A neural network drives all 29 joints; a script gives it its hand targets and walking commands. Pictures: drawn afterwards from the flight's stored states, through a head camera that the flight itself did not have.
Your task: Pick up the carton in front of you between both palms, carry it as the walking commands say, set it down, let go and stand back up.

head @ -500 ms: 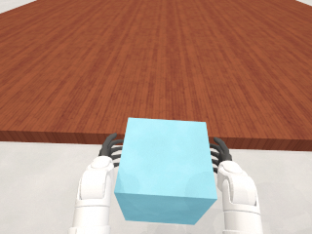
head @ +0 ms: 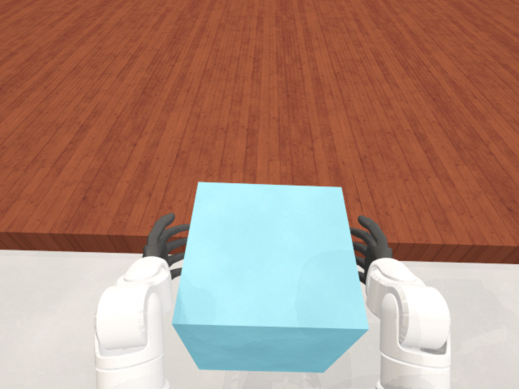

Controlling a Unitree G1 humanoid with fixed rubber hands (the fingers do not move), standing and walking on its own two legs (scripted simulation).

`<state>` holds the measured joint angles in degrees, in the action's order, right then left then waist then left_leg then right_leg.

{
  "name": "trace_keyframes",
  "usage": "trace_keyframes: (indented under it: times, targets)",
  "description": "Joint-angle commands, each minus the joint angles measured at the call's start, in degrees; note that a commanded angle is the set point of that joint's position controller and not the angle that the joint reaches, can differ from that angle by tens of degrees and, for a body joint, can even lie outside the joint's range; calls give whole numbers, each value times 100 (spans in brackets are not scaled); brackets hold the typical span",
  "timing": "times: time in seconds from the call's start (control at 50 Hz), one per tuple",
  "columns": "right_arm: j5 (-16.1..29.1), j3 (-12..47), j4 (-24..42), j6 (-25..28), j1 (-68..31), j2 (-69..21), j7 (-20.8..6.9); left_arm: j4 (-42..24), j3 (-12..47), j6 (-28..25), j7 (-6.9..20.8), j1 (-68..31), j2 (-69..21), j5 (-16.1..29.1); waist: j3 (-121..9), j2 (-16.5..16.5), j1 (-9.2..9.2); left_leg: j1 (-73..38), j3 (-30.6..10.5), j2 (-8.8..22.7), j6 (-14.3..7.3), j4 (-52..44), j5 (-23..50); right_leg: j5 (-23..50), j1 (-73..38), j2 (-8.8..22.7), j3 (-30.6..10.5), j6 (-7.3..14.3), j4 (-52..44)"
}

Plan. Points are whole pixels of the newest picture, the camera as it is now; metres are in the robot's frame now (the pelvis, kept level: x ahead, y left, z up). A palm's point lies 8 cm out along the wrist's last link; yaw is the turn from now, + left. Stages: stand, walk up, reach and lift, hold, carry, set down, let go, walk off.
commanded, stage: carry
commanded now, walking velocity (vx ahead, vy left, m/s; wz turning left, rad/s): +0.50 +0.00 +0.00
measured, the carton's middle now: (265, 284) +0.28 +0.01 +0.02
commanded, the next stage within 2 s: none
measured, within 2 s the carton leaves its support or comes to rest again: neither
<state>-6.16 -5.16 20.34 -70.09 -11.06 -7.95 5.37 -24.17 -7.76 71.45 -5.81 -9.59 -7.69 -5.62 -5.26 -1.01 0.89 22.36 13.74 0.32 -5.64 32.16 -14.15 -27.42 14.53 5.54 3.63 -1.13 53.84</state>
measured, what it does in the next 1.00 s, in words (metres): walks ahead: right foot, then left foot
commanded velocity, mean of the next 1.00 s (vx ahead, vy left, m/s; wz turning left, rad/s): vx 0.10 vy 0.00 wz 0.00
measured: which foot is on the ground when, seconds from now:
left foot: down 0.00-0.40, up 0.42-0.62, down 0.64-1.00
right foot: up 0.00-0.36, down 0.38-1.00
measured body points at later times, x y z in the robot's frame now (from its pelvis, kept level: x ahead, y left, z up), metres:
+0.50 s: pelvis +0.28 -0.01 +0.00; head +0.33 -0.02 +0.44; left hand +0.60 +0.16 +0.13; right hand +0.63 -0.14 +0.12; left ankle +0.14 +0.07 -0.65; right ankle +0.38 -0.07 -0.73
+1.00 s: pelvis +0.39 +0.02 +0.01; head +0.45 +0.02 +0.45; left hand +0.79 +0.18 +0.15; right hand +0.80 -0.12 +0.14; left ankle +0.35 +0.11 -0.72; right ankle +0.39 -0.08 -0.72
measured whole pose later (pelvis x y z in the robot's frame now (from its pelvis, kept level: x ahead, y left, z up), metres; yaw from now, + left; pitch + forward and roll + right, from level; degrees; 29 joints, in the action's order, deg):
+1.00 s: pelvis +0.39 +0.02 +0.01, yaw +2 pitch +5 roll +0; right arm -4.8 -16.9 -8.5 -74.9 -50.1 0.3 7.4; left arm 9.0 -16.7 75.5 -7.5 -51.7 0.8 -4.9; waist 1.0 0.8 0.2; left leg 19.2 5.7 0.9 -2.1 35.7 -18.9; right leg -16.5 21.2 2.5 10.1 2.1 34.6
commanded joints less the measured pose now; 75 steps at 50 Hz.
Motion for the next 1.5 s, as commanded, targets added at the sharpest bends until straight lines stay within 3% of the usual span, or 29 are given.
trace_keyframes:
  times: [0.0,0.04,0.08,0.14,0.22,0.28,0.32,0.34,0.36,0.38,0.4,0.42,0.44,0.46,0.48,0.5,0.54,0.58,0.62,0.64,0.68,0.7,0.8,0.88,0.98,1.16,1.28,1.4,1.48]
  targets:
    - [2161,3773,424,-117,-2529,-4955,-1298,-149,4286,124,1623,-2966,-4769,2483,-1365,376,-235,-3053,-3467,2221,-729,-1891,821,434,2765,206,-329,262,1631]
    - [2285,3894,445,-101,-2719,-5194,-1366,40,4188,40,1601,-2816,-5008,2361,-1362,218,-189,-2800,-2492,1906,-347,-1985,1357,1033,2516,295,-292,211,942]
    - [2435,4003,593,-65,-2846,-5244,-1448,84,4164,-47,1533,-2699,-5178,2215,-1380,489,-201,-2920,-1985,1676,-227,-2021,2058,1305,2463,95,16,127,335]
    - [2565,4059,623,-63,-2795,-5110,-1544,31,4159,-137,1387,-2576,-5151,1999,-1264,711,-205,-3171,-1516,1501,-241,-2052,2496,1629,2707,-63,304,53,-375]
    - [2665,4039,944,-111,-3179,-4765,-1556,-369,4175,-75,1263,-2985,-4904,2017,-781,881,-224,-2880,-886,1160,-204,-1930,3227,2203,2358,-267,639,132,-1594]
    - [2590,3901,1035,-233,-3331,-4316,-1454,-690,4171,97,1211,-3427,-4471,2168,-743,1068,-244,-2705,-434,979,-6,-1445,4420,2953,1368,-647,1042,241,-2367]
    - [2485,3762,1014,-347,-3516,-3973,-1375,-597,4101,222,1193,-3594,-4116,2205,-1157,1120,-117,-2577,-77,840,221,-285,4936,3328,117,-945,1316,286,-2775]
    - [2463,3735,979,-405,-3719,-3841,-1351,-604,4051,279,1201,-3813,-3963,2227,-1340,915,21,-2302,96,698,387,516,4375,3841,-675,-881,1310,243,-3262]
    - [2453,3680,859,-475,-4008,-3675,-1322,-514,3987,372,1220,-4060,-3870,2270,-1730,418,195,-1532,-33,518,494,1555,2691,4839,-1772,-141,595,280,-3079]
    - [2469,3673,775,-572,-4316,-3684,-1285,-360,3882,434,1218,-4336,-3685,2285,-2350,-682,227,-15,-423,38,584,2962,-860,7558,-3316,1492,-1222,1063,-2077]
    - [2472,3544,531,-660,-4259,-3704,-1249,-30,3823,490,1223,-4174,-3707,2322,-2869,-1170,250,559,-1008,-311,579,4037,-2035,6731,-3517,1819,-2283,1820,-2675]
    - [2475,3524,446,-678,-4513,-3853,-1227,-72,3816,519,1248,-4417,-3905,2442,-2709,-956,157,655,-1446,-106,425,4237,-1953,5635,-2957,1709,-2006,1822,-3016]
    - [2507,3527,516,-674,-4904,-4027,-1215,-186,3826,513,1280,-4849,-4068,2558,-2449,-679,135,785,-1525,64,310,3963,-1828,5087,-2539,1500,-1671,1672,-3142]
    - [2523,3482,489,-659,-5189,-4149,-1195,-179,3861,521,1302,-5189,-4262,2683,-2253,-368,62,667,-1559,298,282,3376,-1609,5226,-2098,1352,-1206,1470,-3189]
    - [2509,3445,358,-663,-5397,-4310,-1174,-117,3889,514,1313,-5504,-4393,2747,-2226,-344,8,320,-1509,404,281,2519,-1426,5109,-1727,1148,-738,1217,-3196]
    - [2494,3437,258,-640,-5551,-4334,-1149,-35,3867,500,1336,-5740,-4511,2823,-2275,-373,36,-13,-1335,294,316,1925,-1379,5139,-1495,1015,-435,1144,-3219]
    - [2472,3439,84,-593,-5819,-4378,-1100,97,3831,481,1329,-6101,-4477,2838,-2463,-448,53,-385,-1136,110,407,1046,-1474,5168,-1454,991,-253,1252,-3167]
    - [2454,3376,-248,-582,-6061,-4424,-1055,418,3752,492,1322,-6311,-4519,2814,-2569,-597,59,-582,-972,51,426,446,-903,5145,-1482,964,-73,1265,-2958]
    - [2469,3312,-537,-575,-6242,-4447,-1053,724,3686,491,1317,-6510,-4446,2763,-2546,-506,-24,-1134,-845,142,385,-473,379,4492,-1122,772,206,1035,-2621]
    - [2516,3277,-620,-569,-6536,-4505,-1064,886,3656,484,1320,-6706,-4485,2759,-2485,-410,-13,-1332,-991,277,335,-639,930,4006,-917,596,272,872,-2431]
    - [2560,3197,-887,-554,-6992,-4531,-1077,1097,3560,483,1312,-7224,-4558,2803,-2523,305,47,-1606,-1618,992,122,3,3041,3350,-613,291,213,528,-2212]
    - [2637,3117,-1103,-558,-7118,-4555,-1085,1351,3511,488,1290,-7395,-4536,2799,-2556,443,0,-1638,-1616,1049,89,84,3531,3355,-629,275,169,504,-2112]
    - [2741,2714,-1838,-535,-7782,-4779,-1070,2209,3057,465,1220,-7957,-4825,2785,-2682,386,-64,-1660,-1488,894,123,377,3964,4301,-704,269,126,534,-1781]
    - [2752,2398,-2311,-546,-8062,-5113,-1055,2790,2634,471,1159,-8106,-5090,2658,-2785,319,-79,-1747,-1474,862,99,435,4330,4473,-727,216,155,504,-1700]
    - [2623,2214,-2685,-395,-7963,-5660,-1134,3295,2343,311,1205,-7823,-5595,2425,-2754,203,-93,-1721,-1376,779,157,381,4199,4794,-878,206,142,472,-1800]
    - [2704,2855,-1789,18,-7553,-5929,-1106,2237,3028,-112,1145,-7549,-5857,2520,-2760,92,-68,-1768,-1213,635,262,102,3826,5298,-1172,249,51,508,-1956]
    - [2607,3139,-1626,83,-6829,-5615,-1110,2087,3392,-204,1150,-6859,-5592,2495,-2852,261,-115,-2141,-1307,766,166,198,4685,4691,-881,93,151,421,-2041]
    - [2650,3283,-1663,139,-6670,-5564,-1168,2017,3540,-277,1215,-6788,-5489,2556,-2775,120,-90,-1828,-1238,681,251,92,3781,5236,-1086,288,-8,519,-2002]
    - [2649,3275,-1776,154,-6540,-5505,-1180,2143,3510,-284,1245,-6665,-5451,2556,-2725,154,-98,-1933,-1290,779,224,113,4024,4821,-884,266,13,461,-2000]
